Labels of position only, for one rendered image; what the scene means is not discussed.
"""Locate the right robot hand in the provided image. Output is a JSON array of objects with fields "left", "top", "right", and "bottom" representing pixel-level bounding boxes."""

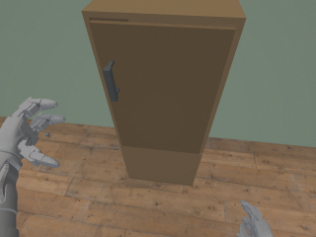
[{"left": 236, "top": 199, "right": 275, "bottom": 237}]

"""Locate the left robot hand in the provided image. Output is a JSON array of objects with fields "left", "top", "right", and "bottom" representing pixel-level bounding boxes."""
[{"left": 0, "top": 97, "right": 66, "bottom": 168}]

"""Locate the handle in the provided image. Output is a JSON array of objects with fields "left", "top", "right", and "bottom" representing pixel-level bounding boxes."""
[{"left": 103, "top": 60, "right": 119, "bottom": 102}]

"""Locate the left robot forearm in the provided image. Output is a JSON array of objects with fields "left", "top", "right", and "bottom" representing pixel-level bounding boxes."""
[{"left": 0, "top": 151, "right": 23, "bottom": 237}]

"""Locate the cupboard door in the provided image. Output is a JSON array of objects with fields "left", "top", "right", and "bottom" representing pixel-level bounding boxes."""
[{"left": 89, "top": 20, "right": 236, "bottom": 154}]

